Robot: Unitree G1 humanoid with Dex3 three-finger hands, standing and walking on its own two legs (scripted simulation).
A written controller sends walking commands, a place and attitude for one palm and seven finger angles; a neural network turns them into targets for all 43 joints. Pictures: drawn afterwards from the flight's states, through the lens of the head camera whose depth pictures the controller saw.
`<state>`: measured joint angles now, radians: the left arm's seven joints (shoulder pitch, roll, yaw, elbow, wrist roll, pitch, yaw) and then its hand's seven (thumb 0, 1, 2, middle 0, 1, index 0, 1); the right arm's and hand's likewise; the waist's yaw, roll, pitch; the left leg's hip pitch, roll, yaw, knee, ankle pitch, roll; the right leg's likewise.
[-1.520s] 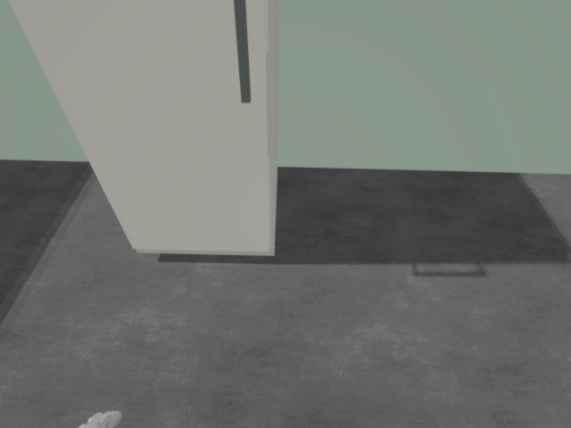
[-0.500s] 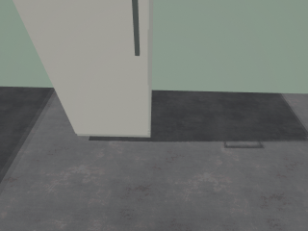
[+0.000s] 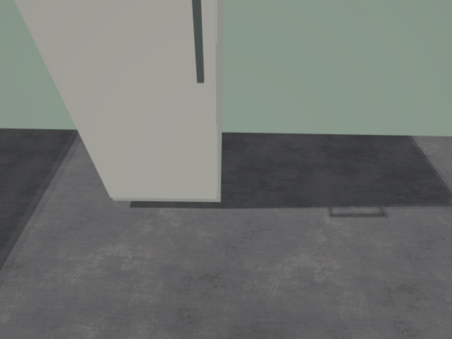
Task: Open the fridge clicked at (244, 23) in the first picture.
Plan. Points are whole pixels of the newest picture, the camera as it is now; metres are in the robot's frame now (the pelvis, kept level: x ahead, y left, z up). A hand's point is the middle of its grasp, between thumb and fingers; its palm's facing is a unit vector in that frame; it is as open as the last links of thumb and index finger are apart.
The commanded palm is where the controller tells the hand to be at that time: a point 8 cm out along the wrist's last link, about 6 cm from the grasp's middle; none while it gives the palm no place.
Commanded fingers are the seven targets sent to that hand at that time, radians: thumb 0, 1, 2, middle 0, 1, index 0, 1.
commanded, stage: walk to a spot facing it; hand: right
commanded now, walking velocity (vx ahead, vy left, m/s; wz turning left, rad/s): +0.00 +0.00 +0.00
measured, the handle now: (198, 18) +0.87 +0.13 +0.20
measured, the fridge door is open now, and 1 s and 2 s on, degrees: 0 0 0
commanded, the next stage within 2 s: none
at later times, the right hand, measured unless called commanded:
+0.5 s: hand out of the picture +0.05 -0.18 -0.18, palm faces -0.17 +0.95 -0.28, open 7.4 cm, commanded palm none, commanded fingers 0.00 -0.90 -0.90 0.20 0.30 0.20 0.30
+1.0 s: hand out of the picture +0.11 -0.20 -0.19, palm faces -0.36 +0.90 -0.22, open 7.4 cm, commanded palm none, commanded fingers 0.00 -0.90 -0.90 0.20 0.30 0.20 0.30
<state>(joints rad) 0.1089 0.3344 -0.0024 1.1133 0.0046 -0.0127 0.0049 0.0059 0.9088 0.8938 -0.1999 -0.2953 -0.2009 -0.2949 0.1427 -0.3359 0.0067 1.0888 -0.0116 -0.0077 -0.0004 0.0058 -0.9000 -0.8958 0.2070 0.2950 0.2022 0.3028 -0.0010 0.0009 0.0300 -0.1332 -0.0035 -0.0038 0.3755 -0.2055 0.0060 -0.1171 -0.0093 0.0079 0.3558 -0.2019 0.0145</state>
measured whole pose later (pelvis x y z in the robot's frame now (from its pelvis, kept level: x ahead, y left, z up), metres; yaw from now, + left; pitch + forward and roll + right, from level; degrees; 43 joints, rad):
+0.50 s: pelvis -0.03 +0.02 -0.03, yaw +13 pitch -1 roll -2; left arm 0.17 0.23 0.05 0.98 0.01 0.04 0.02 0.01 0.91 0.89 -0.20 -0.30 -0.20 -0.30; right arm 0.25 -0.22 -0.04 0.93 -0.02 0.04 0.02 0.00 -0.90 -0.90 0.21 0.29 0.20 0.30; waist -0.03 -0.03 0.09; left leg -0.33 -0.01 0.01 0.71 -0.36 0.03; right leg -0.32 -0.12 -0.13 0.77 -0.42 0.05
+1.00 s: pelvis -0.04 -0.03 -0.02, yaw +27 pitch +1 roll +1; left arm 0.10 0.20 0.05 0.89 0.00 0.00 0.04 0.01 0.91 0.89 -0.20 -0.29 -0.20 -0.29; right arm 0.24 -0.26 -0.08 0.91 -0.02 0.06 0.00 0.01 -0.90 -0.90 0.21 0.29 0.20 0.30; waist -0.04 0.06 0.04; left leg -0.38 -0.11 -0.21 0.56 -0.23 0.00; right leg -0.26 0.00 0.00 0.55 -0.32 0.02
